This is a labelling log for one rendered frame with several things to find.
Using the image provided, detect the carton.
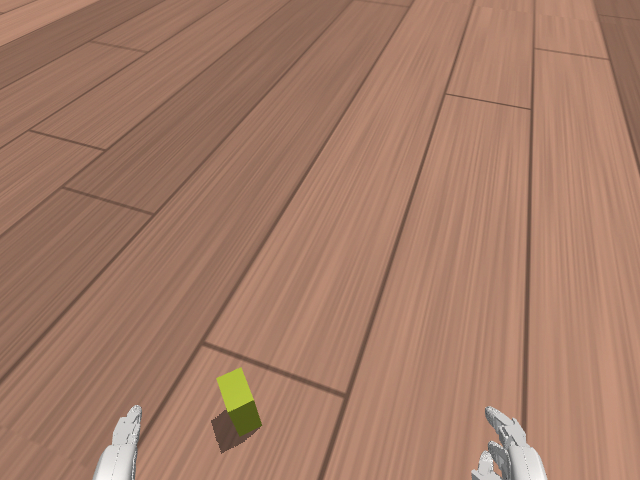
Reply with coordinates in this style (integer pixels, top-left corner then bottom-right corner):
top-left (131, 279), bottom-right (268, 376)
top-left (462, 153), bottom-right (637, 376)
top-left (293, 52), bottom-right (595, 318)
top-left (216, 367), bottom-right (262, 437)

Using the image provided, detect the right robot hand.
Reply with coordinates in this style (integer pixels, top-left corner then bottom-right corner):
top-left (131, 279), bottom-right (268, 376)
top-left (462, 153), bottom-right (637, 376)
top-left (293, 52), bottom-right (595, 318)
top-left (471, 406), bottom-right (548, 480)

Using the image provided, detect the left robot hand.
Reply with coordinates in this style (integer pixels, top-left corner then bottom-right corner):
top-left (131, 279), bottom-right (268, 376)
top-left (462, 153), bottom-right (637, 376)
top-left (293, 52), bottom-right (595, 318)
top-left (92, 405), bottom-right (142, 480)

